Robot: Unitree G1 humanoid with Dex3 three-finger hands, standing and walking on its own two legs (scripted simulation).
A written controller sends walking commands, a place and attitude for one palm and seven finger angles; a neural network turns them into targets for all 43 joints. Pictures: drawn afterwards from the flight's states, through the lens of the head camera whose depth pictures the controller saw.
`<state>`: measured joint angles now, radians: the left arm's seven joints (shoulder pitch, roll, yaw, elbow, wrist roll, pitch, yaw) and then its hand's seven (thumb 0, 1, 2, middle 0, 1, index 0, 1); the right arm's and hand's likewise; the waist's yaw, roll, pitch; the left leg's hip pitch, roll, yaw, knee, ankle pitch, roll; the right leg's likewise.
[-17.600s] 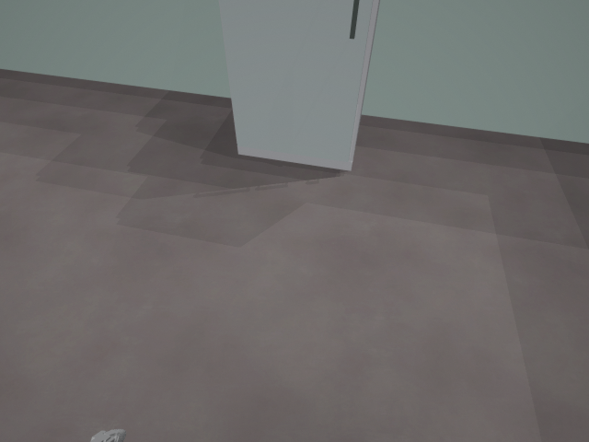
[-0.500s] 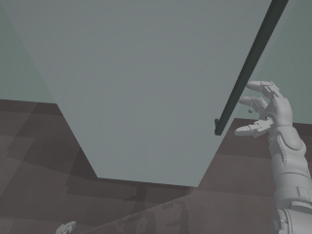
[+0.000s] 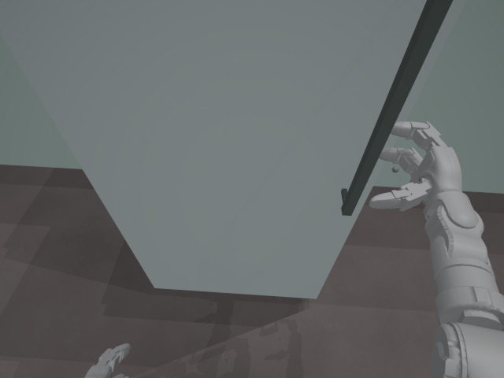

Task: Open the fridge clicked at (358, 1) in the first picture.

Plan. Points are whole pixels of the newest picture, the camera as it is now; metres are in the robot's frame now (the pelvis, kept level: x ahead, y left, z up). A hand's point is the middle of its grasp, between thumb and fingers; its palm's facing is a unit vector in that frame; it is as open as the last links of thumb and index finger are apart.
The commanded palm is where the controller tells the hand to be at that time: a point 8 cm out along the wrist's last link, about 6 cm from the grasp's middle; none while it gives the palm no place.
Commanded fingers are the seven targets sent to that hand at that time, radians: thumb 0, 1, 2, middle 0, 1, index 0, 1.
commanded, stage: feel for the door with the fingertips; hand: right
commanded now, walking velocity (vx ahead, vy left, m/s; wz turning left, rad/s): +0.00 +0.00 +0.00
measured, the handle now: (379, 121) +0.47 -0.14 +0.18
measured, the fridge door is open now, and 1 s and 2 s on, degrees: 0 0 0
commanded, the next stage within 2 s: slide the fingers in behind the handle in 0.02 s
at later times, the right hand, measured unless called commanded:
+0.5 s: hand (383, 172) +0.42 -0.16 +0.12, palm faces -0.03 +1.00 +0.01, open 13.9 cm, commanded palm +0.39 -0.21 +0.13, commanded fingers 0.00 0.50 -0.30 0.30 1.20 0.30 1.20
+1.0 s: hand (375, 173) +0.42 -0.15 +0.12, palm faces -0.03 +1.00 +0.01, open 13.9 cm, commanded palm +0.39 -0.20 +0.13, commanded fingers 0.00 0.50 -0.30 0.30 1.20 0.30 1.20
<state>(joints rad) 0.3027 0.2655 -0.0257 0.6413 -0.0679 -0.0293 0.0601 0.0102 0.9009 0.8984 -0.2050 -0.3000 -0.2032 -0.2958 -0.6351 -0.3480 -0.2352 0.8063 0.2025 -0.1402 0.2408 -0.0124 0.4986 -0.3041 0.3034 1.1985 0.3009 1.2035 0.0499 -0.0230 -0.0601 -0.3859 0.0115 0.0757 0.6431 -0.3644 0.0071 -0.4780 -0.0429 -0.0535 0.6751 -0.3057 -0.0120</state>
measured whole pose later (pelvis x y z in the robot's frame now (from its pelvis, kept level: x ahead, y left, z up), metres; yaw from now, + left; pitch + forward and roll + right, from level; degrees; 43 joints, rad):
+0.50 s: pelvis -0.01 +0.00 +0.00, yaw +1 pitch +6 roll +1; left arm 0.35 0.25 -0.02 0.64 -0.06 -0.02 0.04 0.01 0.90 0.90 -0.20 -0.30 -0.20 -0.30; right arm -0.60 -0.31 -0.24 0.79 0.18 -0.18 0.19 -0.01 0.50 -0.30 0.31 1.20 0.31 1.21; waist 0.07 -0.03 -0.07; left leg -0.40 0.01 0.05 0.66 -0.36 0.00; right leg -0.48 -0.05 -0.07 0.68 -0.30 -0.02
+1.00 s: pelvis +0.00 +0.00 +0.00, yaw +1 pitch +6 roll +1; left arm 0.31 0.26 -0.02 0.63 -0.06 -0.03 0.04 0.01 0.90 0.90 -0.20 -0.30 -0.20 -0.30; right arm -0.58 -0.27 -0.20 0.73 0.18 -0.15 0.16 -0.01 0.50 -0.30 0.30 1.20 0.30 1.20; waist 0.05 -0.03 -0.07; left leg -0.38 0.01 0.06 0.65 -0.36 0.01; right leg -0.46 -0.05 -0.06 0.67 -0.31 -0.01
